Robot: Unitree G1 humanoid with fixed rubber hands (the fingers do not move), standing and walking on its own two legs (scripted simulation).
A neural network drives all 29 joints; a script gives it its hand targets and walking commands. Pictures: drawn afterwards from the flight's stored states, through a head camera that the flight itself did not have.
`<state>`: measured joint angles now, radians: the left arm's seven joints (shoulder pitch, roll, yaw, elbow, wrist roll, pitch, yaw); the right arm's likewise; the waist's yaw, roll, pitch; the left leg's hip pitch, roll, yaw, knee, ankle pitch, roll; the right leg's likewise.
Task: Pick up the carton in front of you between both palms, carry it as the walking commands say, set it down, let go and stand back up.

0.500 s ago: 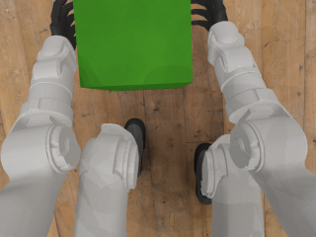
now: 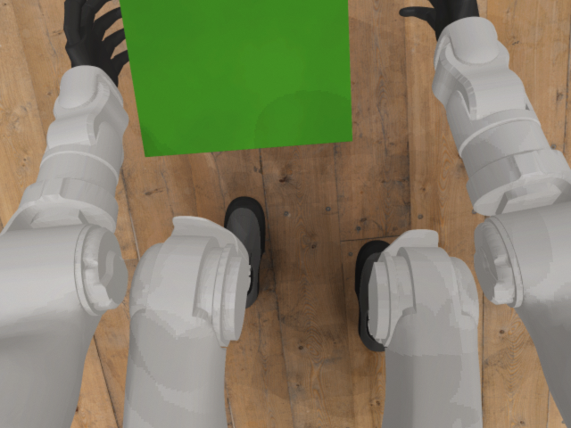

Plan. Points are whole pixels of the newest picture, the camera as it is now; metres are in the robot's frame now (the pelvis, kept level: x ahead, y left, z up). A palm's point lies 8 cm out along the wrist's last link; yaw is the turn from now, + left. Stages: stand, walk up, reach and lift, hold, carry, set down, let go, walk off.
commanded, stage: set down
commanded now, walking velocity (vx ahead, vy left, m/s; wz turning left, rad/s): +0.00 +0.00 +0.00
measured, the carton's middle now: (254, 66) +0.49 +0.12 -0.25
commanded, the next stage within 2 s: let go in 1.02 s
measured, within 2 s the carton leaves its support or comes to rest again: neither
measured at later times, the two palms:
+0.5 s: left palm out of the picture +0.47 +0.29 -0.02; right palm out of the picture +0.56 -0.09 -0.02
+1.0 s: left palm out of the picture +0.46 +0.30 +0.13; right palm out of the picture +0.56 -0.09 +0.13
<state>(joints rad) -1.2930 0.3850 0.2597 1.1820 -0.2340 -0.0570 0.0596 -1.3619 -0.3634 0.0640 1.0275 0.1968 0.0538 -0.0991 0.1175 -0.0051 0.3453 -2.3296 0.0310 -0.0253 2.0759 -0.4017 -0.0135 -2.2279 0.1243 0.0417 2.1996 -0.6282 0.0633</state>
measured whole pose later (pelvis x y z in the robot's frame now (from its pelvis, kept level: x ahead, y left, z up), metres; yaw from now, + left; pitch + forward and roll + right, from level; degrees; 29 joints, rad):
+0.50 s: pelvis +0.02 +0.00 +0.09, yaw +1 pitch +46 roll -2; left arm -1.02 0.25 0.32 0.83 -0.09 0.09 0.05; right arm -1.16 -0.25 -0.15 0.90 0.03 0.13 -0.10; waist 0.12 -0.04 -0.03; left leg -2.17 0.00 -0.04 1.78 -0.41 -0.02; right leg -2.05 0.07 0.02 1.88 -0.63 0.04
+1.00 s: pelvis +0.05 +0.01 +0.23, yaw +2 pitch +46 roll -2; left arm -0.84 0.21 0.36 0.72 -0.04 0.12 -0.01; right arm -0.98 -0.21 -0.19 0.81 -0.01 0.16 -0.05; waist 0.11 -0.04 -0.14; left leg -1.77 0.00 -0.04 1.29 -0.32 -0.01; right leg -1.67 0.05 0.03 1.37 -0.50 0.03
